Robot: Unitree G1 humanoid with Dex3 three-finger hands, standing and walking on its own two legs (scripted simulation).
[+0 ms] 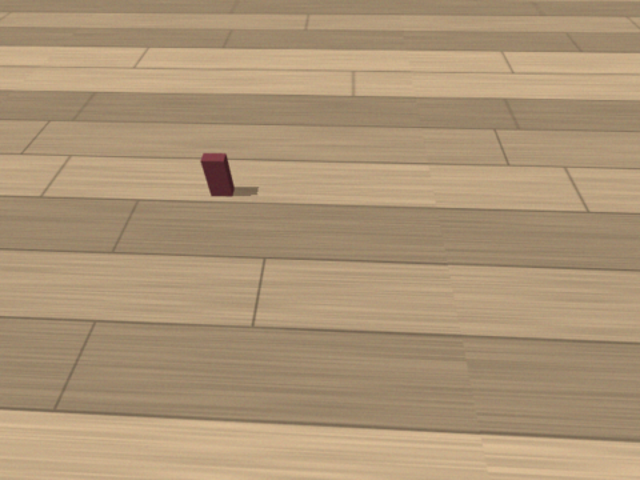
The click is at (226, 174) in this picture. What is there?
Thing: carton on end
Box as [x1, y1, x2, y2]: [201, 153, 233, 195]
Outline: 203,153 201,163 211,195 232,195 233,185 225,153
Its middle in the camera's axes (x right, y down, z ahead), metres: -0.46 -0.31 +1.76
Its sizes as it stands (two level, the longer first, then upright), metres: 0.099 0.055 0.203
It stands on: the floor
